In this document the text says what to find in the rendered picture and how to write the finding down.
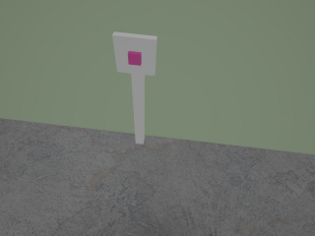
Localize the panel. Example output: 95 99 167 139
112 31 158 145

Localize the button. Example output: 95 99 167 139
128 51 142 66

